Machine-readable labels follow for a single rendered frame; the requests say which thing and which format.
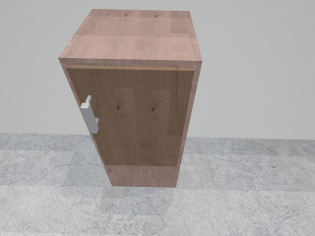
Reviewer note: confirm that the handle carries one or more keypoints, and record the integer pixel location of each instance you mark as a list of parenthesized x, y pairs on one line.
[(89, 115)]

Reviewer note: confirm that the cupboard door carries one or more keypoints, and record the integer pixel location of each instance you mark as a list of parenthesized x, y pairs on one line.
[(141, 110)]

